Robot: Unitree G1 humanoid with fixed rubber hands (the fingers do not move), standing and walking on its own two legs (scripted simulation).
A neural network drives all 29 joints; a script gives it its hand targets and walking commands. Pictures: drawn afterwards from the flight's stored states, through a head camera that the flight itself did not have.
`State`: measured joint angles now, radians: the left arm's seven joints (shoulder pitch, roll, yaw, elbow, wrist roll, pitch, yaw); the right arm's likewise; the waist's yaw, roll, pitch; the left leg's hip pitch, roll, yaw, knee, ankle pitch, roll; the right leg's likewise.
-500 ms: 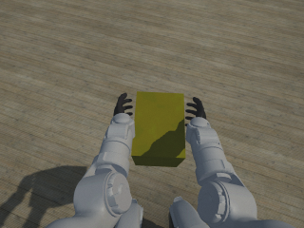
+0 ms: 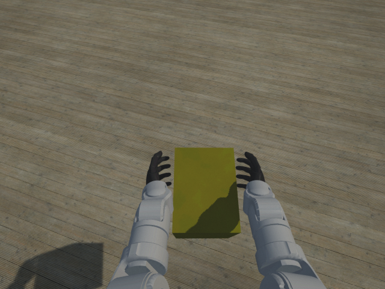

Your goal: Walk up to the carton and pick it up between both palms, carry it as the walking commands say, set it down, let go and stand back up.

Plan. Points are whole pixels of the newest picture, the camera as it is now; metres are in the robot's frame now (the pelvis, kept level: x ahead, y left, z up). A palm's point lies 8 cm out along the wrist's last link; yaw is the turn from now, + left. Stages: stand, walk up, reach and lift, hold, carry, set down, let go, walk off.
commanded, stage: reach and lift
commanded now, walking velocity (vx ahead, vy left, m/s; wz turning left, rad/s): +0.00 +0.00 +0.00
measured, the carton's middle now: (203, 195) +0.36 -0.03 -0.09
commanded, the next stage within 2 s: hold in 1.80 s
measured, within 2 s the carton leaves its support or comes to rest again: neither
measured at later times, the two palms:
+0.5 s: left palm (158, 179) +0.33 +0.07 +0.07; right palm (270, 181) +0.31 -0.15 +0.06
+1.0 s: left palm (143, 182) +0.32 +0.09 +0.08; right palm (257, 184) +0.30 -0.13 +0.06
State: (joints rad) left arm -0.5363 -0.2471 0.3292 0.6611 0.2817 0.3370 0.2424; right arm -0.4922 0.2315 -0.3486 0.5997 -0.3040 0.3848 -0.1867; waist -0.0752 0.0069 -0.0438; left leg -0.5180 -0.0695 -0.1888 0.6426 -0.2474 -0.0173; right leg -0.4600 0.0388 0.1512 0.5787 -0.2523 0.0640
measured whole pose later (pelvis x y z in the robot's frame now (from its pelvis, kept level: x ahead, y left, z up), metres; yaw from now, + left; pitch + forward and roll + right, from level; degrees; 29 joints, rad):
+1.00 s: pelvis -0.01 -0.01 +0.01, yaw -1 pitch -6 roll -1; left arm -0.62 -0.26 0.38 0.66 0.36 0.65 0.27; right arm -0.54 0.25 -0.39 0.61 -0.34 0.69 -0.17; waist -0.01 -0.01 -0.01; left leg -0.21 -0.05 -0.16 0.55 -0.23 -0.02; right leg -0.16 0.04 0.15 0.50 -0.23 0.05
